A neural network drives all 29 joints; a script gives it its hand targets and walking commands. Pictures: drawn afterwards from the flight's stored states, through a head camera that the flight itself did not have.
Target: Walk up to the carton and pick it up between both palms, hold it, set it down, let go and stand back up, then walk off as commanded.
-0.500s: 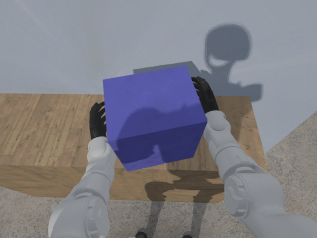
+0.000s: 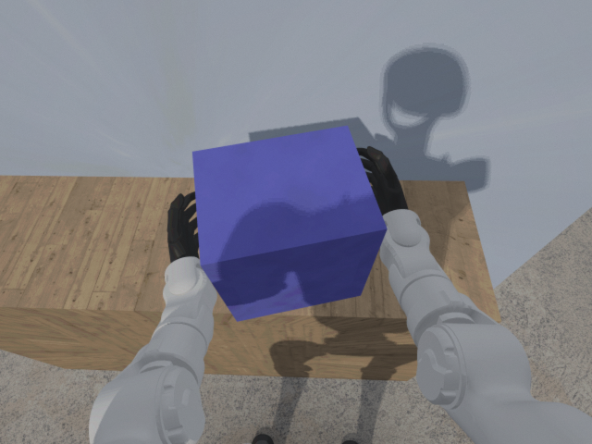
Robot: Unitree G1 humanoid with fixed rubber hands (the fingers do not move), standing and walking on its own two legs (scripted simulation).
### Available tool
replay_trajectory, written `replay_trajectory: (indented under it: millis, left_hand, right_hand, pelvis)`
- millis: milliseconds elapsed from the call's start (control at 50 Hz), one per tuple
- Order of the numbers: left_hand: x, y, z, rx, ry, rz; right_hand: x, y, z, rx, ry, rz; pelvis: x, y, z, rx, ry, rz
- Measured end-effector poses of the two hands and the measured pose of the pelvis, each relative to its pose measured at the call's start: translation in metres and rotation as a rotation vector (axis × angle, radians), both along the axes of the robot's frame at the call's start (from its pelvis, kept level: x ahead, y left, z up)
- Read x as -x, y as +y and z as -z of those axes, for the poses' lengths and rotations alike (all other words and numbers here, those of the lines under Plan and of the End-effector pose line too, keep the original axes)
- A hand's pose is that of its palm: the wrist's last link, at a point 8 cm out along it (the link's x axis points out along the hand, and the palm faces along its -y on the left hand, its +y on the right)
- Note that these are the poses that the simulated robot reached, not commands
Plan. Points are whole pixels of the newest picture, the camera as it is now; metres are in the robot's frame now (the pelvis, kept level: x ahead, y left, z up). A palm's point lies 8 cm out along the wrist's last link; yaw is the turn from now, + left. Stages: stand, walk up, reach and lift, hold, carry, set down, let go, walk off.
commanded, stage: reach and lift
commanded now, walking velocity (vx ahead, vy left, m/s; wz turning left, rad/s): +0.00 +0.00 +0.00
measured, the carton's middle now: (287, 232) +0.40 +0.05 +0.00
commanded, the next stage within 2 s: none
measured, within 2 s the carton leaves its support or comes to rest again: leaves its support in 0.64 s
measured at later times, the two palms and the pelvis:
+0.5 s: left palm (185, 250) +0.37 +0.19 +0.00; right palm (388, 201) +0.43 -0.10 +0.04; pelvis +0.00 +0.00 +0.00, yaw +0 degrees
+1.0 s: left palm (179, 245) +0.36 +0.19 +0.03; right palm (392, 198) +0.42 -0.10 +0.06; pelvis -0.01 +0.00 +0.00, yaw +0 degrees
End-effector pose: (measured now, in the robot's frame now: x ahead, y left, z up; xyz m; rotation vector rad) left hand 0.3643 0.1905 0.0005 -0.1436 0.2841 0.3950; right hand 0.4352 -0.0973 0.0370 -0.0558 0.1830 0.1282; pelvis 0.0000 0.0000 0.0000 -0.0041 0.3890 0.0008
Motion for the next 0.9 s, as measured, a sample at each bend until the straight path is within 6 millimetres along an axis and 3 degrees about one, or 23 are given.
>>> replay_trajectory:
  millis: [500,900]
  left_hand:
    - [-0.001,0.000,-0.002,-0.035,0.001,0.016]
    - [0.002,0.002,-0.019,-0.104,-0.054,0.041]
  right_hand:
    - [0.000,0.000,-0.001,0.027,-0.012,-0.002]
    - [0.009,0.001,-0.017,0.057,-0.091,0.004]
  pelvis:
    - [0.000,0.000,0.000,0.000,-0.001,0.000]
    - [0.008,0.000,0.000,0.000,-0.011,0.000]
